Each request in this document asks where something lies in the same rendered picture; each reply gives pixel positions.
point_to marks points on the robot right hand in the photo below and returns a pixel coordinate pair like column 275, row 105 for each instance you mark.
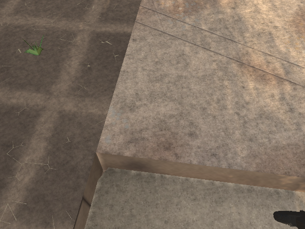
column 292, row 218

